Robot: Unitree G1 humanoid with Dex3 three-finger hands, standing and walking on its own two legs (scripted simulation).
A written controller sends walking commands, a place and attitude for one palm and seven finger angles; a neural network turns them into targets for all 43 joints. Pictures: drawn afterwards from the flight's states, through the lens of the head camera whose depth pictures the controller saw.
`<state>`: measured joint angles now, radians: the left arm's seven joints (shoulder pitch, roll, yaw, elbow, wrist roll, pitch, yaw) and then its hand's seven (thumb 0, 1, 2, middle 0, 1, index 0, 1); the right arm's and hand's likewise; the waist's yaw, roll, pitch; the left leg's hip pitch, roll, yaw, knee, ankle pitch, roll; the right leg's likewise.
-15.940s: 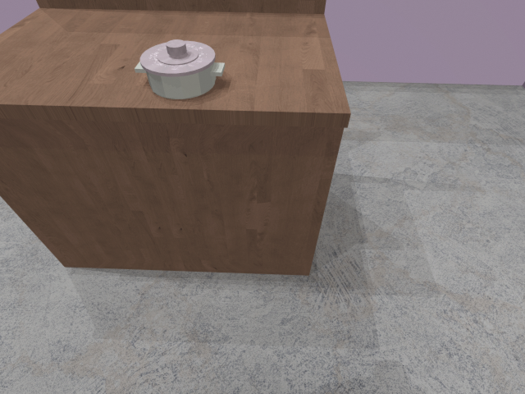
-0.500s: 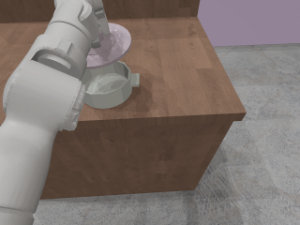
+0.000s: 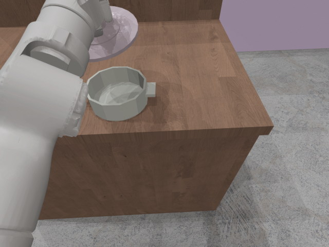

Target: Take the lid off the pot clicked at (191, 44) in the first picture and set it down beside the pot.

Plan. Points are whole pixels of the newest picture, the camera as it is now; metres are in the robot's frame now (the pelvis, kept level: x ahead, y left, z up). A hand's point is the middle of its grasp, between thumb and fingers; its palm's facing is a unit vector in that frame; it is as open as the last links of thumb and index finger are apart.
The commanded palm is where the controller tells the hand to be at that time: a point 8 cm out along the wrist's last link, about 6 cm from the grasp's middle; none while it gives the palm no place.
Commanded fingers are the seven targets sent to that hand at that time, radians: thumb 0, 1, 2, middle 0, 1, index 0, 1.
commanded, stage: lift the lid straight up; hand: left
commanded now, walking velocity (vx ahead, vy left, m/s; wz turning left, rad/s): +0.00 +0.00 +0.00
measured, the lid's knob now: (93, 21) +0.53 +0.10 +0.29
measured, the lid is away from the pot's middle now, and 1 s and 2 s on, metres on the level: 0.01 0.09 0.22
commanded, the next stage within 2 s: move the lid sideways beside the pot in 0.12 s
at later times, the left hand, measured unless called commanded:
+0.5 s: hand (83, 21) +0.51 +0.12 +0.30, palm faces -0.22 -0.17 -0.96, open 7.3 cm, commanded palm +0.51 +0.12 +0.36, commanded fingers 0.00 0.77 0.87 -0.71 -1.10 -0.76 -1.13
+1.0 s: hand (54, 27) +0.49 +0.17 +0.30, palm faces -0.23 -0.16 -0.96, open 7.3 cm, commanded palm +0.51 +0.18 +0.36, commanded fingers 0.00 0.77 0.87 -0.71 -1.10 -0.76 -1.13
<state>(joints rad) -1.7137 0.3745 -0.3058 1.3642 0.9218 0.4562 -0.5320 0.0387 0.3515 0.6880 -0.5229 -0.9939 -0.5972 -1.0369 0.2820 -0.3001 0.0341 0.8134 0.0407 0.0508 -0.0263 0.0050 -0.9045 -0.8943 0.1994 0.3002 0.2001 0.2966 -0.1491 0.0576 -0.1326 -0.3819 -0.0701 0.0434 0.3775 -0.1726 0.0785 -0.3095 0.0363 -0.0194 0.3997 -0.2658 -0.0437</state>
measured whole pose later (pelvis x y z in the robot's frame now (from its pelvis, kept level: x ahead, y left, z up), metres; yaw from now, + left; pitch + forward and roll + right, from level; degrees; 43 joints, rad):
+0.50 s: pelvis +0.00 +0.00 +0.00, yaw -1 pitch +11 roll +0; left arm -1.66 0.45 -0.26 1.34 0.98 0.40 -0.51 0.04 0.35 0.69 -0.52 -0.99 -0.60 -1.04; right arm 0.27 -0.30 0.04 0.78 0.04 0.10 -0.05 0.00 -0.90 -0.89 0.20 0.30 0.20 0.30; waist -0.16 0.04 -0.14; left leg -0.39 -0.06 0.06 0.38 -0.18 0.08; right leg -0.32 0.04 0.00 0.39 -0.26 -0.04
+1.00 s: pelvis +0.00 +0.00 +0.00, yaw +0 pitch +10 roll +0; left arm -1.63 0.53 -0.28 1.30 0.97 0.35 -0.56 0.05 0.35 0.69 -0.52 -0.99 -0.60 -1.04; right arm 0.21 -0.30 0.04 0.77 0.06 0.13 -0.04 0.00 -0.90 -0.89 0.20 0.30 0.20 0.30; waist -0.14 0.04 -0.12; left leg -0.40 -0.07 0.03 0.40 -0.18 0.08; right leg -0.31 0.04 -0.03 0.40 -0.27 -0.04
